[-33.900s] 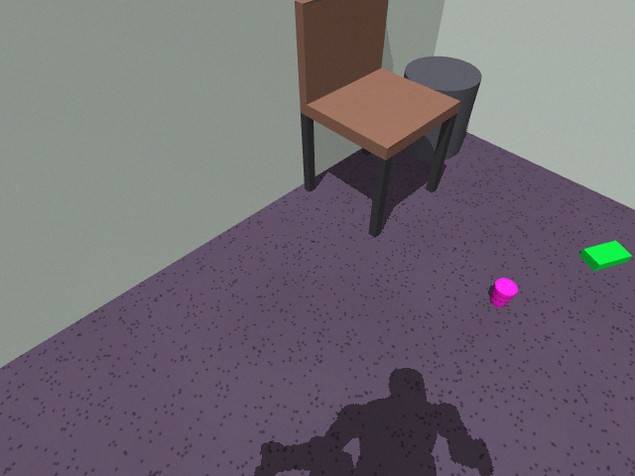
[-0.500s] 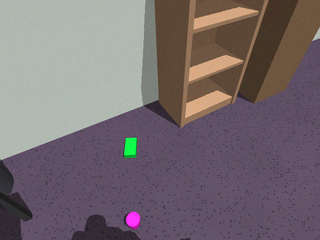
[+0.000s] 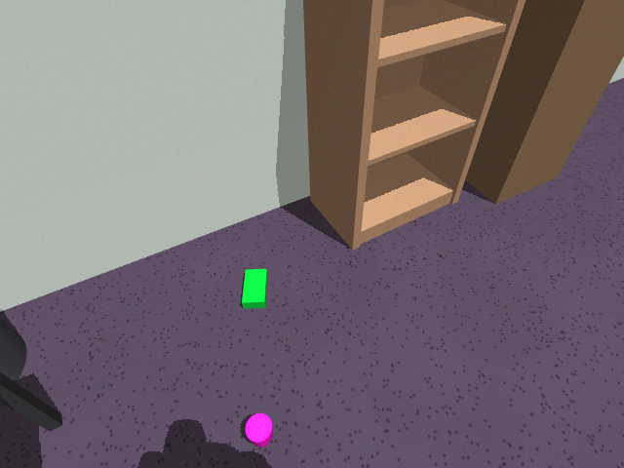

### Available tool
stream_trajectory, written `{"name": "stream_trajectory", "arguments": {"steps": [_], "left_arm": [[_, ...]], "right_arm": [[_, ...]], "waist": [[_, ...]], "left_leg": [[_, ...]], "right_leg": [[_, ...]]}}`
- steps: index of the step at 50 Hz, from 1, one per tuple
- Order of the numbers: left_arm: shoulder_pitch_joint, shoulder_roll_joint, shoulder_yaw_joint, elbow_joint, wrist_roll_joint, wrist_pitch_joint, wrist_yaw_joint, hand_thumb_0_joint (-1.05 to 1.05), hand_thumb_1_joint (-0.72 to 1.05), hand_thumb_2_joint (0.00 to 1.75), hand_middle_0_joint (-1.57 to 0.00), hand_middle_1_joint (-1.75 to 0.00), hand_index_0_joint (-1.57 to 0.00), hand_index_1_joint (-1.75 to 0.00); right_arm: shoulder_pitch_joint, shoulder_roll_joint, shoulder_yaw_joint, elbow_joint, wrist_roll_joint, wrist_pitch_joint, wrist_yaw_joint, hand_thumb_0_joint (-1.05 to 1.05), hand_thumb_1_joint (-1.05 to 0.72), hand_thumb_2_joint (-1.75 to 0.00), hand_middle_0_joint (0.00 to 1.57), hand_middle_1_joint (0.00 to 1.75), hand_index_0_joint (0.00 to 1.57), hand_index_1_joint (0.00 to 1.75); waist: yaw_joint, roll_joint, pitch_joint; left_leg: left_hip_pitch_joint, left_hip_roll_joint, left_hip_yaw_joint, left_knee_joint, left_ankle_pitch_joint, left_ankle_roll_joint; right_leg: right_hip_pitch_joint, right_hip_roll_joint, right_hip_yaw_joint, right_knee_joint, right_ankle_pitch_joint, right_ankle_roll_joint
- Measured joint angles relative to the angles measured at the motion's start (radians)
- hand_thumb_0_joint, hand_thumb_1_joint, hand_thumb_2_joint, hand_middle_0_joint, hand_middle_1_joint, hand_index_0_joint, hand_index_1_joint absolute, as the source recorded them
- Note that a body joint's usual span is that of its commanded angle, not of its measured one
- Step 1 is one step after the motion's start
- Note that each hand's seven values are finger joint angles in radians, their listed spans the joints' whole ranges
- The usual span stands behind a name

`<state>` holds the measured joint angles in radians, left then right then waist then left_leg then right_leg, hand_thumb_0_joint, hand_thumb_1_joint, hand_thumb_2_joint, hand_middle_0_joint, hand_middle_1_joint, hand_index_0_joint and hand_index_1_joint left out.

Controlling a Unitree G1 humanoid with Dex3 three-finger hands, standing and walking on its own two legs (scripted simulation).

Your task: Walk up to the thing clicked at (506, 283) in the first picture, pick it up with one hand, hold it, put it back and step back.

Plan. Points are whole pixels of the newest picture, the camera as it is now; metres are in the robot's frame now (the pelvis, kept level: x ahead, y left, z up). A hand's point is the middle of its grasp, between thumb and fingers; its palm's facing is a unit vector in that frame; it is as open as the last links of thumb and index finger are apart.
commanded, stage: stand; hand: left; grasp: from above
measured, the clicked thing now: (260, 432) +0.39 +0.20 -0.74
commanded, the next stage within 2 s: step back in 0.12 s
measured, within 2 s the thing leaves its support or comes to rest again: neither
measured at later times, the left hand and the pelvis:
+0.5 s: hand out of the picture +0.01 +0.25 -0.17, palm faces -0.02 -0.90 -0.43, open 7.4 cm; pelvis -0.07 -0.02 -0.03, yaw +0 degrees
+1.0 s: hand out of the picture -0.11 +0.30 -0.17, palm faces +0.07 -0.92 -0.39, open 7.4 cm; pelvis -0.20 +0.02 -0.02, yaw +4 degrees
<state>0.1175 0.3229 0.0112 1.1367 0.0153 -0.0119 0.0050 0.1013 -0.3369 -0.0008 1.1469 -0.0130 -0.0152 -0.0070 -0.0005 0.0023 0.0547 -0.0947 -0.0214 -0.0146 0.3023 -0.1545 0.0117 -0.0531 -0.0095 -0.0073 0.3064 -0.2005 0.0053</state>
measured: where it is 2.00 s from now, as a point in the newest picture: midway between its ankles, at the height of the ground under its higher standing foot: outside the picture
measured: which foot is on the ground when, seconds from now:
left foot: down 0.00-0.42, up 0.44-0.80, down 0.82-1.00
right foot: down 0.00-0.84, up 0.86-1.00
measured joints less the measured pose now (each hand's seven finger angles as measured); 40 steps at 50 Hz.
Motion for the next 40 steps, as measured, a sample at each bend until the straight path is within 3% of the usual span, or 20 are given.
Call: {"name": "stream_trajectory", "arguments": {"steps": [7,14,20,22,25,29,35,38,40], "left_arm": [[0.001,0.006,0.003,-0.010,-0.003,0.001,-0.004,0.00,0.90,0.90,-0.21,-0.30,-0.20,-0.30],[-0.030,0.051,0.037,-0.090,-0.015,0.024,0.003,0.00,0.90,0.90,-0.21,-0.30,-0.20,-0.30],[-0.023,0.073,0.050,-0.149,-0.003,0.037,0.000,0.00,0.90,0.90,-0.21,-0.30,-0.20,-0.30],[-0.009,0.063,0.054,-0.161,0.005,0.032,0.000,0.00,0.90,0.90,-0.21,-0.30,-0.20,-0.30],[0.004,0.045,0.047,-0.181,0.015,0.034,-0.003,0.00,0.90,0.90,-0.21,-0.30,-0.20,-0.30],[-0.003,0.018,0.042,-0.205,0.022,0.043,0.004,0.00,0.90,0.90,-0.21,-0.30,-0.20,-0.30],[-0.023,0.006,0.038,-0.287,0.021,0.027,0.017,0.00,0.90,0.90,-0.21,-0.30,-0.21,-0.30],[-0.029,0.019,0.042,-0.312,0.018,0.031,0.018,0.00,0.90,0.90,-0.21,-0.30,-0.21,-0.31],[-0.029,0.034,0.043,-0.320,0.013,0.040,0.014,0.00,0.90,0.90,-0.21,-0.30,-0.21,-0.31]], "right_arm": [[0.002,-0.004,-0.001,-0.005,0.002,0.005,0.005,0.00,-0.91,-0.90,0.20,0.30,0.20,0.30],[-0.037,-0.030,-0.027,-0.094,0.020,0.035,0.018,0.00,-0.91,-0.90,0.20,0.30,0.20,0.30],[-0.049,-0.060,-0.046,-0.165,0.011,0.063,0.016,0.00,-0.91,-0.90,0.20,0.30,0.20,0.30],[-0.057,-0.076,-0.050,-0.181,0.017,0.074,0.012,0.00,-0.91,-0.90,0.20,0.30,0.20,0.30],[-0.061,-0.080,-0.055,-0.202,0.018,0.083,0.000,0.00,-0.91,-0.90,0.20,0.30,0.20,0.30],[-0.021,-0.085,-0.052,-0.219,0.023,0.075,0.000,0.00,-0.91,-0.90,0.20,0.30,0.20,0.30],[0.028,-0.087,-0.038,-0.206,0.010,0.088,-0.006,0.00,-0.91,-0.90,0.20,0.30,0.20,0.30],[0.027,-0.081,-0.037,-0.210,0.005,0.083,-0.002,0.00,-0.91,-0.90,0.20,0.30,0.20,0.30],[0.028,-0.077,-0.040,-0.215,-0.001,0.073,0.005,0.00,-0.91,-0.90,0.20,0.30,0.20,0.30]], "waist": [[-0.002,0.000,-0.003],[-0.013,-0.010,0.075],[-0.006,0.000,0.107],[-0.006,0.027,0.113],[0.003,0.029,0.134],[0.010,0.033,0.137],[0.015,0.032,0.147],[0.007,0.015,0.155],[-0.002,0.003,0.151]], "left_leg": [[-0.014,0.001,-0.001,0.011,0.001,0.000],[-0.143,0.000,-0.001,0.161,-0.034,0.005],[-0.241,0.008,0.001,0.286,-0.062,-0.003],[-0.290,0.010,-0.028,0.374,-0.097,0.006],[-0.369,-0.077,-0.106,0.659,-0.311,0.007],[-0.389,-0.122,-0.130,0.868,-0.323,-0.015],[-0.281,-0.074,-0.111,0.721,-0.364,-0.040],[-0.221,-0.036,-0.075,0.562,-0.355,-0.031],[-0.169,-0.016,-0.044,0.420,-0.288,-0.015]], "right_leg": [[-0.014,0.001,-0.002,0.012,-0.001,-0.001],[-0.155,0.001,-0.003,0.188,-0.049,-0.012],[-0.240,0.021,0.020,0.375,-0.147,-0.056],[-0.241,0.034,0.012,0.374,-0.140,-0.044],[-0.258,0.020,0.015,0.381,-0.129,-0.046],[-0.265,-0.001,0.006,0.316,-0.071,-0.042],[-0.306,-0.035,-0.026,0.300,-0.024,-0.028],[-0.339,-0.056,-0.035,0.318,-0.008,-0.013],[-0.368,-0.068,-0.037,0.344,-0.002,0.002]]}}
